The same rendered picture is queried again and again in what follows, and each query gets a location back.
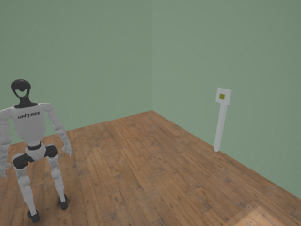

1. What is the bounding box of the robot left forearm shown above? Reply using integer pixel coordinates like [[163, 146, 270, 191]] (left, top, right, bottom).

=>
[[0, 137, 10, 165]]

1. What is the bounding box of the robot head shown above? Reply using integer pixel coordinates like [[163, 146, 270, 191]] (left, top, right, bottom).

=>
[[11, 79, 38, 109]]

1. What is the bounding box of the robot right forearm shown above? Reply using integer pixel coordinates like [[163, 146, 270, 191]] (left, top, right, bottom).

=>
[[56, 122, 70, 145]]

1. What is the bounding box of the left robot hand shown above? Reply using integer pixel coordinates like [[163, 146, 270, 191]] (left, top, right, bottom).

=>
[[0, 162, 11, 179]]

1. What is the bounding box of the right robot upper arm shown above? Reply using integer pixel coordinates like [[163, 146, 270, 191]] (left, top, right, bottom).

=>
[[40, 103, 63, 131]]

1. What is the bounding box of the right robot hand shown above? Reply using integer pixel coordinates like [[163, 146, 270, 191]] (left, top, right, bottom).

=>
[[62, 143, 73, 158]]

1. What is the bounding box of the left robot thigh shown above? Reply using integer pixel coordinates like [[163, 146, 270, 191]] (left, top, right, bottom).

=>
[[11, 153, 30, 187]]

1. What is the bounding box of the panel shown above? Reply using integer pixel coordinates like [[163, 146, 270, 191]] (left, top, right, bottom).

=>
[[214, 88, 231, 152]]

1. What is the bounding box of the left robot upper arm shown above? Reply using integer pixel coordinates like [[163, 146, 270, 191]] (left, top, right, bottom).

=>
[[0, 108, 12, 145]]

